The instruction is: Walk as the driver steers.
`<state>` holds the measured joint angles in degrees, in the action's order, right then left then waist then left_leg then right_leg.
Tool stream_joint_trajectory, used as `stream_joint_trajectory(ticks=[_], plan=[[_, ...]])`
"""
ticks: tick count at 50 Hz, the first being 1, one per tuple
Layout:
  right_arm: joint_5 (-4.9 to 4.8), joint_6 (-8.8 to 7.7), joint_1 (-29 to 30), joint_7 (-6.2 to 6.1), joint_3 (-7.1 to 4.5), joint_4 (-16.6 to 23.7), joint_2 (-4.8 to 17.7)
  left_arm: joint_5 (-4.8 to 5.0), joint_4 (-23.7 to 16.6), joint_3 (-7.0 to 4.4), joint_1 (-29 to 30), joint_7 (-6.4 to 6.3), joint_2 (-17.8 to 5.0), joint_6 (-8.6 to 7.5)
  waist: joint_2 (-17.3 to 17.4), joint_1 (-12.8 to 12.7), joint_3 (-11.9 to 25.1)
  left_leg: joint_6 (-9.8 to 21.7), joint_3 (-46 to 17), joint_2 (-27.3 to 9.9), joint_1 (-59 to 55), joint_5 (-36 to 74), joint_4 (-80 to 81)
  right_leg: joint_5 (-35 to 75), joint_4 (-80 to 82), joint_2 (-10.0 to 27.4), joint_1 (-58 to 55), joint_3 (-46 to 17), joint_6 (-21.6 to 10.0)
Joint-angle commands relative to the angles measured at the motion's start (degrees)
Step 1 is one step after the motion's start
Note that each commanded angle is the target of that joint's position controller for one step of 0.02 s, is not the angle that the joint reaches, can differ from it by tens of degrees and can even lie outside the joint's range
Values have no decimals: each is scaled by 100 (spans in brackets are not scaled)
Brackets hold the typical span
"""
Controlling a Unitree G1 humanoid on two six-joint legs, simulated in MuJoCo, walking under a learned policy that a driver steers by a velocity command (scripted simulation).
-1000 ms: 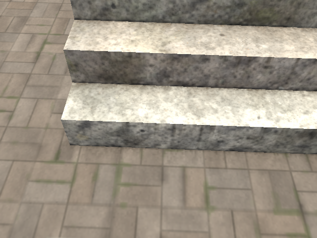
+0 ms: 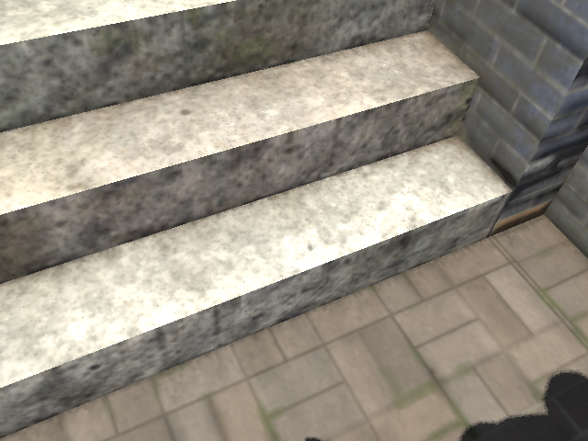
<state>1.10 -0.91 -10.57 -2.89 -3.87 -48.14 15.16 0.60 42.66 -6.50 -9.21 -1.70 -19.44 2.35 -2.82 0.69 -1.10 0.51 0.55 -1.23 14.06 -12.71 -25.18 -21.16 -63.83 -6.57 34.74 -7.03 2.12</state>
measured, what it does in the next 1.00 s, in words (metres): walks ahead, turning right: right foot, then left foot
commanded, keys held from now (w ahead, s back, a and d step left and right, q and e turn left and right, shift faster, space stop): e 0.30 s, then w+e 0.22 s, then w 0.44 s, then w+q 0.04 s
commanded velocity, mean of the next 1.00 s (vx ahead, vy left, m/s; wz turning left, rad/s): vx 0.24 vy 0.00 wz -0.43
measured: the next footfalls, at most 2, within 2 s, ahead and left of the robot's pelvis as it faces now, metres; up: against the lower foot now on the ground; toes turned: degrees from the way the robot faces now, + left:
right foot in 0.30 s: +0.03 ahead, -0.16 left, +0.00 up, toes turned -13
left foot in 0.78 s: +0.27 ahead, +0.01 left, +0.00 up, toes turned -24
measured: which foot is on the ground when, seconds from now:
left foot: down 0.00-0.30, up 0.32-0.76, down 0.78-1.00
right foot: up 0.00-0.28, down 0.30-0.80, up 0.82-1.00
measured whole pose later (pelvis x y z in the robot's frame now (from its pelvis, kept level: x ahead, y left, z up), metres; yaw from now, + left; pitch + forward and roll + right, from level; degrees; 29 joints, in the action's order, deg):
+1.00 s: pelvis +0.22 -0.08 +0.00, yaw -24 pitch +2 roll +0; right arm 0.1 -5.4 -20.6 1.0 -2.5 -44.9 15.5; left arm 0.2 38.0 -2.8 -14.0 0.8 -17.5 -3.8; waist -2.8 2.2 0.5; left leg 2.8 0.5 1.9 9.7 -13.0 -20.1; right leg -15.1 -60.0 2.8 33.4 -2.1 -0.9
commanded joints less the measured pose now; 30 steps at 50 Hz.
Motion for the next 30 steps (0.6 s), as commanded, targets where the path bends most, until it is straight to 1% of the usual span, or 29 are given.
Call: stream_joint_trajectory(ticks=[1, 3, 5, 6, 8, 10, 11, 12, 13, 14, 15, 16, 17, 18, 19, 20, 21, 22, 23, 24, 25, 27, 28, 30], plan=[[-21, -25, 365, -76, -97, 511, 756, 53, -423, -44, 39, 20, -273, -1, 1042, -53, 83, 959, -745, -1218, -591, 1200, 902, 290, -492, 386, 642, 242, 258], [-11, 23, 13, -115, -136, 458, 893, 58, -642, 18, 369, 32, -207, -22, 1148, 197, 156, 1091, -730, -1372, -1157, 1475, 859, 325, 123, 565, 800, 326, 398], [-36, 56, -85, -118, -200, 468, 1074, 41, -810, 78, 471, 87, -138, -40, 1207, 283, 308, 1164, -637, -1546, -1402, 1753, 792, 212, 670, 756, 581, 452, 446], [-51, 66, -51, -104, -232, 494, 1154, 39, -875, 107, 489, 122, -105, -46, 1231, 294, 344, 1166, -518, -1586, -1326, 1827, 775, 150, 959, 827, 328, 561, 422], [-84, 78, 51, -52, -283, 550, 1268, 43, -961, 140, 473, 190, -85, -40, 1314, 277, 375, 1132, -257, -1610, -1029, 1916, 741, 66, 1508, 860, -278, 815, 312], [-133, 78, 59, 14, -314, 570, 1314, 54, -999, 108, 393, 245, -179, -6, 1392, 256, 393, 1082, -132, -1665, -904, 1946, 638, 73, 1994, 791, -719, 1021, 167], [-175, 71, 57, 44, -328, 567, 1330, 56, -1024, 88, 354, 272, -210, 15, 1416, 228, 392, 1036, -124, -1720, -915, 1959, 541, 117, 2279, 767, -876, 1060, 68], [-225, 63, 90, 66, -339, 565, 1343, 59, -1031, 69, 275, 300, -220, 33, 1411, 159, 397, 953, -97, -1759, -910, 1965, 390, 255, 2665, 737, -1083, 1100, -59], [-283, 63, 177, 82, -339, 570, 1326, 63, -978, 41, 77, 323, -210, 42, 1351, 3, 439, 796, 32, -1719, -809, 1896, 119, 700, 3279, 658, -1487, 1190, -224], [-306, 52, 67, 99, -306, 511, 1182, 56, -872, -20, -205, 303, -287, 44, 1157, -110, 528, 530, 259, -1579, -516, 1637, -335, 1214, 3895, 518, -2140, 1181, -414], [-195, 30, -260, 145, -229, 419, 897, 58, -786, -154, -558, 229, -623, 44, 369, -165, 782, 94, 712, -1244, 291, 869, -1367, 2407, 4191, 826, -3269, 556, -663], [166, -1, -188, 220, -47, 761, 405, 32, -881, -303, -803, 111, -1373, 29, -1559, -18, 942, -451, 1006, -464, 2297, -2597, -3353, 4348, 3924, 2463, -4393, -1700, -1487], [32, -87, 283, 230, -121, 950, 672, -90, -954, -250, -1045, 182, -1250, -137, -1073, -491, 1444, -461, -72, -115, 2996, -2719, -4275, 2737, 4325, 2958, -4181, -2595, -2423], [-167, -129, 666, 242, -192, 1049, 923, -83, -881, -187, -1051, 240, -1021, -278, -625, -573, 1098, -296, -345, -241, 3262, -2159, -4436, 786, 4715, 2626, -3988, -2405, -2227], [-222, -155, 759, 244, -243, 1053, 1030, 14, -835, -115, -821, 233, -805, -356, -475, -441, 664, -134, -401, -368, 3399, -1552, -4217, -681, 4953, 2348, -3615, -2182, -1892], [-164, -160, 709, 215, -279, 956, 1085, 58, -880, -33, -563, 206, -643, -374, -398, -319, 371, -105, -425, -445, 3329, -1111, -3980, -1143, 5105, 2179, -3265, -2035, -1695], [-102, -176, 591, 207, -295, 945, 1097, 52, -930, 18, -360, 172, -584, -375, -539, -164, 202, -120, -443, -433, 3082, -719, -3689, -1223, 5274, 1995, -2904, -1872, -1619], [-75, -226, 508, 228, -293, 920, 1059, -1, -984, 44, -297, 136, -556, -394, -615, -89, 181, -136, -383, -350, 2857, -365, -3545, -1056, 5394, 1851, -2732, -1745, -1581], [-72, -287, 441, 251, -288, 893, 1001, -44, -1005, 50, -316, 108, -548, -432, -575, -60, 213, -154, -356, -294, 2747, -66, -3324, -733, 5428, 1769, -2719, -1616, -1567], [-73, -343, 440, 268, -277, 875, 952, -59, -1001, 46, -386, 88, -559, -472, -482, -73, 239, -176, -349, -245, 2687, 178, -3014, -402, 5413, 1717, -2753, -1505, -1556], [-74, -384, 506, 281, -257, 882, 893, -48, -975, 35, -472, 74, -589, -504, -426, -107, 232, -207, -350, -194, 2618, 361, -2631, -153, 5384, 1673, -2760, -1410, -1544], [-81, -431, 602, 316, -195, 888, 756, -15, -913, 16, -563, 64, -646, -542, -495, -158, 207, -274, -338, -105, 2349, 625, -1859, 100, 5333, 1595, -2681, -1216, -1494], [-96, -446, 651, 342, -165, 891, 709, -3, -879, 11, -606, 68, -668, -554, -554, -205, 200, -307, -313, -77, 2176, 730, -1549, 182, 5313, 1578, -2617, -1144, -1475], [-128, -481, 818, 394, -116, 945, 662, 20, -780, 8, -755, 92, -706, -569, -561, -328, 140, -336, -278, -49, 1873, 823, -1104, 235, 5256, 1619, -2474, -1121, -1473]])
